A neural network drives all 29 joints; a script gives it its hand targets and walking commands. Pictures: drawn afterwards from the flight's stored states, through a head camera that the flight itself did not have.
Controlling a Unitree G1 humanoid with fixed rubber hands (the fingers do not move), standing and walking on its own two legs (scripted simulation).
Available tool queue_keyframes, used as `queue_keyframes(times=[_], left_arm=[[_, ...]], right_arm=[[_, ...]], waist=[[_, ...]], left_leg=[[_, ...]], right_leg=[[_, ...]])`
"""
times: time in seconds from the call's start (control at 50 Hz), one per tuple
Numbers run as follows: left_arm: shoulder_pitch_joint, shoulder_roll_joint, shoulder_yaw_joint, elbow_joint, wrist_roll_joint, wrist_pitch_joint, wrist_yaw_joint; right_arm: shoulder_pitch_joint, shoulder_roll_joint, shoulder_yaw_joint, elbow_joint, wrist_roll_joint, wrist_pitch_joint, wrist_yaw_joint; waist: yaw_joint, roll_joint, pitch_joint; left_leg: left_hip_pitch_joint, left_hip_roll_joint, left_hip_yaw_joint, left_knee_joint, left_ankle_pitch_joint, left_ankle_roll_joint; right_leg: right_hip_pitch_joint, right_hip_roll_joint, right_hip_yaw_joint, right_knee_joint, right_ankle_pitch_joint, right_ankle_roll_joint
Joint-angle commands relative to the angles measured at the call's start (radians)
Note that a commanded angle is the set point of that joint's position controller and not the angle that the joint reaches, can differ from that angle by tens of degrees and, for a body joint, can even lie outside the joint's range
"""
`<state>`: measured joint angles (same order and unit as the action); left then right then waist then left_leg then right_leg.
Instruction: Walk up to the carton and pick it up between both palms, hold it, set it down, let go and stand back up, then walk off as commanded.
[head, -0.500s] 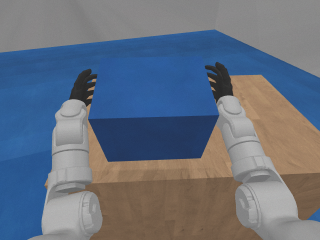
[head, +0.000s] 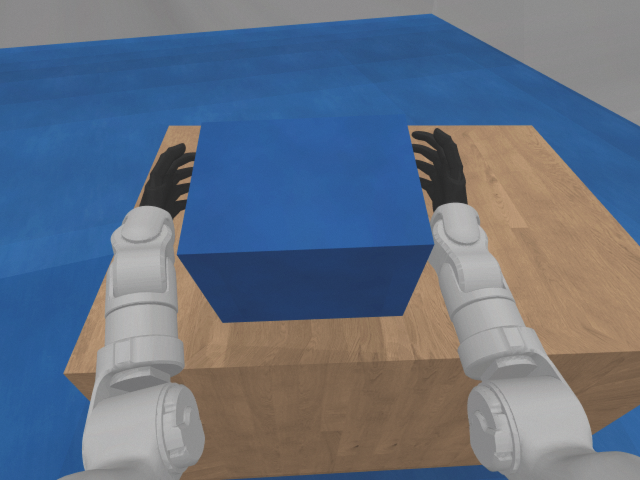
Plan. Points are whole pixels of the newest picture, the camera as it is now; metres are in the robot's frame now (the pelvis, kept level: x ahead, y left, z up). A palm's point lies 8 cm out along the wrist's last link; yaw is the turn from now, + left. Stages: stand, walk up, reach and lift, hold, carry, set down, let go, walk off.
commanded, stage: set down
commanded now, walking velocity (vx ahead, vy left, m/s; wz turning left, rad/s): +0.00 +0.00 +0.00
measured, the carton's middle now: (308, 224) +0.40 +0.02 +0.12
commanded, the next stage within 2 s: none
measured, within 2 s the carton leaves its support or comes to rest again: neither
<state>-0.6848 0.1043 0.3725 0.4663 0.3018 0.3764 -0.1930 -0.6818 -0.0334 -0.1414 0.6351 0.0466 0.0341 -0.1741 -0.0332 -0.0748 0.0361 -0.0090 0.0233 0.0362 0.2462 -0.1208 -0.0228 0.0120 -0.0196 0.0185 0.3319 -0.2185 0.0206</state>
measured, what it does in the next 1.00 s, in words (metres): stands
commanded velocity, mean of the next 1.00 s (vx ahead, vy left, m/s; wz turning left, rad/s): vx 0.00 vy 0.00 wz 0.00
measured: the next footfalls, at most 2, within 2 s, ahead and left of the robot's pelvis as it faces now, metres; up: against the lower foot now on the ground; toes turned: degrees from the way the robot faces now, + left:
none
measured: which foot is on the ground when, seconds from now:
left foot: down 0.00-1.00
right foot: down 0.00-1.00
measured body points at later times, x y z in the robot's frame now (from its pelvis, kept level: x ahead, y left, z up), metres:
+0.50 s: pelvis -0.02 +0.00 +0.00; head -0.05 +0.03 +0.44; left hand +0.39 +0.20 +0.14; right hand +0.37 -0.15 +0.17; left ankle +0.00 +0.14 -0.75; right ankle -0.04 -0.12 -0.75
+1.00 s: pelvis +0.01 +0.01 +0.00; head +0.00 +0.04 +0.45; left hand +0.43 +0.20 +0.13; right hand +0.40 -0.15 +0.15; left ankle +0.00 +0.14 -0.75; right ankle -0.04 -0.12 -0.75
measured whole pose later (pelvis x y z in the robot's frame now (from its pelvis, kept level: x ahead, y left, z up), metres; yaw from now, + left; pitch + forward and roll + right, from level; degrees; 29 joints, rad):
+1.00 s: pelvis +0.01 +0.01 +0.00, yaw +0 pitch -6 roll +1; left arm -0.76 0.12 0.43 0.72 0.32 0.23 -0.22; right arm -0.66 0.04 -0.27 0.69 -0.09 -0.03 -0.17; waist -0.03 -0.09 0.07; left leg 0.01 0.02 0.04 0.26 -0.17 -0.02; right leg 0.04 -0.02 0.02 0.32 -0.23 0.02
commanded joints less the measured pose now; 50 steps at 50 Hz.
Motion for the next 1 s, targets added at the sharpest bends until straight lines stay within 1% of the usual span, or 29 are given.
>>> queue_keyframes(times=[0.0,0.04,0.1,0.12,0.14,0.16,0.2,0.24,0.26,0.28,0.34,0.36,0.42,0.44,0.46,0.5,0.52,0.54,0.58,0.62,0.66,0.7,0.72,0.76,0.8,0.86,0.92,0.94,0.98], left_arm=[[-0.517,-0.478,-0.345,-0.157,-0.084,-0.081,-0.097],[-0.502,-0.459,-0.311,-0.110,-0.063,-0.073,-0.111],[-0.500,-0.433,-0.287,-0.074,-0.045,-0.070,-0.124],[-0.516,-0.429,-0.285,-0.070,-0.042,-0.071,-0.128],[-0.530,-0.421,-0.267,-0.047,-0.039,-0.072,-0.134],[-0.556,-0.417,-0.261,-0.029,-0.038,-0.079,-0.139],[-0.595,-0.404,-0.245,0.008,-0.039,-0.091,-0.147],[-0.621,-0.383,-0.215,0.062,-0.024,-0.101,-0.156],[-0.630,-0.377,-0.201,0.079,-0.023,-0.108,-0.160],[-0.662,-0.379,-0.209,0.084,-0.032,-0.120,-0.160],[-0.746,-0.388,-0.230,0.097,-0.054,-0.162,-0.151],[-0.761,-0.390,-0.228,0.116,-0.055,-0.170,-0.149],[-0.793,-0.387,-0.232,0.154,-0.061,-0.198,-0.143],[-0.793,-0.387,-0.231,0.165,-0.058,-0.205,-0.141],[-0.793,-0.386,-0.228,0.176,-0.058,-0.213,-0.140],[-0.759,-0.366,-0.201,0.218,-0.043,-0.222,-0.141],[-0.749,-0.371,-0.198,0.228,-0.042,-0.224,-0.142],[-0.736,-0.374,-0.192,0.234,-0.039,-0.229,-0.141],[-0.713,-0.362,-0.173,0.247,-0.031,-0.236,-0.144],[-0.698,-0.348,-0.159,0.254,-0.020,-0.235,-0.152],[-0.690,-0.341,-0.161,0.237,-0.022,-0.239,-0.157],[-0.686,-0.354,-0.182,0.215,-0.029,-0.242,-0.157],[-0.691,-0.355,-0.188,0.204,-0.031,-0.244,-0.157],[-0.667,-0.351,-0.181,0.212,-0.028,-0.243,-0.159],[-0.663,-0.361,-0.195,0.205,-0.034,-0.244,-0.156],[-0.663,-0.358,-0.196,0.217,-0.033,-0.246,-0.155],[-0.657,-0.342,-0.175,0.239,-0.024,-0.246,-0.162],[-0.655,-0.339,-0.170,0.239,-0.022,-0.248,-0.162],[-0.658,-0.344,-0.171,0.246,-0.024,-0.245,-0.167]], right_arm=[[-0.482,0.504,0.361,-0.184,0.000,-0.085,0.088],[-0.470,0.496,0.335,-0.147,-0.022,-0.075,0.088],[-0.445,0.493,0.331,-0.112,-0.034,-0.061,0.088],[-0.450,0.496,0.321,-0.088,-0.037,-0.055,0.090],[-0.458,0.491,0.302,-0.084,-0.046,-0.055,0.091],[-0.465,0.493,0.282,-0.059,-0.059,-0.049,0.094],[-0.511,0.502,0.237,-0.068,-0.090,-0.054,0.099],[-0.512,0.506,0.195,-0.026,-0.123,-0.046,0.104],[-0.531,0.511,0.178,-0.038,-0.136,-0.052,0.104],[-0.543,0.521,0.162,-0.033,-0.149,-0.057,0.108],[-0.570,0.550,0.126,-0.019,-0.179,-0.077,0.114],[-0.567,0.550,0.100,-0.006,-0.198,-0.082,0.116],[-0.578,0.566,0.065,0.014,-0.227,-0.091,0.120],[-0.562,0.571,0.061,0.031,-0.238,-0.093,0.121],[-0.553,0.573,0.056,0.035,-0.246,-0.093,0.120],[-0.542,0.580,0.064,0.050,-0.252,-0.094,0.119],[-0.538,0.587,0.069,0.050,-0.254,-0.096,0.117],[-0.536,0.589,0.085,0.039,-0.253,-0.102,0.116],[-0.526,0.596,0.102,0.031,-0.250,-0.102,0.109],[-0.503,0.597,0.114,0.038,-0.246,-0.094,0.104],[-0.486,0.601,0.137,0.033,-0.237,-0.095,0.097],[-0.462,0.607,0.153,0.038,-0.230,-0.098,0.091],[-0.467,0.612,0.162,0.019,-0.225,-0.102,0.088],[-0.453,0.608,0.169,0.007,-0.228,-0.110,0.081],[-0.449,0.616,0.178,0.008,-0.229,-0.115,0.079],[-0.441,0.627,0.176,0.003,-0.236,-0.123,0.074],[-0.427,0.630,0.161,0.017,-0.249,-0.119,0.072],[-0.439,0.631,0.164,0.005,-0.247,-0.122,0.073],[-0.446,0.627,0.148,0.000,-0.256,-0.124,0.073]], waist=[[-0.024,0.056,-0.357],[-0.031,0.035,-0.301],[-0.034,0.034,-0.289],[-0.034,0.042,-0.272],[-0.035,0.036,-0.263],[-0.040,0.033,-0.240],[-0.040,0.021,-0.248],[-0.039,0.015,-0.205],[-0.029,0.006,-0.205],[-0.035,0.003,-0.206],[-0.037,0.039,-0.222],[-0.047,0.031,-0.216],[-0.047,0.039,-0.226],[-0.048,0.049,-0.218],[-0.050,0.040,-0.232],[-0.027,0.034,-0.224],[-0.031,0.033,-0.229],[-0.022,0.029,-0.252],[-0.017,0.020,-0.275],[-0.015,0.016,-0.267],[-0.023,0.013,-0.287],[-0.034,0.027,-0.310],[-0.033,0.033,-0.335],[-0.032,0.027,-0.347],[-0.039,0.021,-0.365],[-0.039,0.021,-0.370],[-0.040,0.006,-0.341],[-0.034,0.008,-0.344],[-0.038,0.005,-0.326]], left_leg=[[0.259,-0.075,0.081,0.067,0.374,-0.012],[0.245,-0.075,0.085,0.052,0.317,0.000],[0.234,-0.077,0.088,0.049,0.303,0.002],[0.228,-0.075,0.089,0.041,0.287,0.004],[0.223,-0.074,0.091,0.038,0.264,0.010],[0.211,-0.070,0.092,0.025,0.208,0.015],[0.188,-0.068,0.097,0.009,0.133,0.029],[0.155,-0.064,0.105,-0.016,0.034,0.043],[0.134,-0.065,0.104,-0.022,0.006,0.049],[0.124,-0.064,0.105,-0.028,-0.011,0.052],[0.114,-0.057,0.110,-0.031,-0.030,0.045],[0.102,-0.055,0.109,-0.033,-0.045,0.044],[0.086,-0.052,0.110,-0.036,-0.063,0.043],[0.078,-0.055,0.114,-0.035,-0.054,0.042],[0.086,-0.053,0.113,-0.028,-0.037,0.042],[0.071,-0.058,0.117,-0.028,-0.027,0.049],[0.072,-0.059,0.117,-0.029,-0.018,0.049],[0.065,-0.062,0.117,-0.023,0.012,0.048],[0.063,-0.066,0.115,-0.012,0.044,0.047],[0.062,-0.067,0.115,-0.007,0.070,0.045],[0.067,-0.070,0.112,0.003,0.114,0.041],[0.082,-0.070,0.108,0.018,0.169,0.030],[0.087,-0.071,0.107,0.027,0.201,0.026],[0.073,-0.073,0.106,0.032,0.217,0.025],[0.075,-0.073,0.104,0.040,0.240,0.020],[0.040,-0.077,0.108,0.040,0.227,0.021],[0.019,-0.077,0.111,0.029,0.178,0.029],[0.020,-0.077,0.113,0.028,0.177,0.030],[0.024,-0.073,0.115,0.024,0.171,0.028]], right_leg=[[0.124,0.044,-0.109,-0.070,0.565,0.074],[0.104,0.037,-0.108,-0.079,0.530,0.077],[0.127,0.030,-0.103,-0.068,0.575,0.083],[0.120,0.030,-0.101,-0.073,0.548,0.083],[0.105,0.029,-0.102,-0.079,0.509,0.080],[0.089,0.027,-0.102,-0.086,0.445,0.081],[0.066,0.020,-0.100,-0.096,0.357,0.077],[0.044,0.013,-0.096,-0.106,0.259,0.076],[0.043,0.011,-0.093,-0.109,0.224,0.077],[0.035,0.012,-0.097,-0.113,0.188,0.076],[0.017,0.015,-0.100,-0.117,0.116,0.065],[0.009,0.017,-0.104,-0.119,0.089,0.061],[0.003,0.018,-0.105,-0.124,0.056,0.056],[0.005,0.018,-0.103,-0.123,0.064,0.056],[0.011,0.018,-0.104,-0.117,0.096,0.059],[0.038,0.013,-0.092,-0.111,0.147,0.066],[0.049,0.012,-0.092,-0.107,0.180,0.072],[0.074,0.010,-0.087,-0.094,0.249,0.077],[0.110,0.004,-0.080,-0.075,0.361,0.086],[0.135,0.002,-0.078,-0.062,0.427,0.094],[0.170,-0.004,-0.073,-0.046,0.524,0.100],[0.189,-0.004,-0.073,-0.029,0.614,0.105],[0.201,-0.004,-0.071,-0.020,0.658,0.106],[0.226,-0.008,-0.071,-0.011,0.717,0.110],[0.232,-0.009,-0.074,-0.001,0.772,0.114],[0.254,-0.018,-0.069,0.017,0.824,0.118],[0.258,-0.024,-0.065,0.009,0.783,0.117],[0.259,-0.022,-0.064,0.006,0.779,0.117],[0.246,-0.017,-0.072,-0.003,0.740,0.115]])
